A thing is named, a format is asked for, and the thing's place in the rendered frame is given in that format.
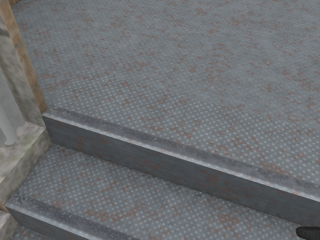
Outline stairs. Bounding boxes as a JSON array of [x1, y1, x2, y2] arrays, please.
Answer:
[[5, 115, 320, 240]]

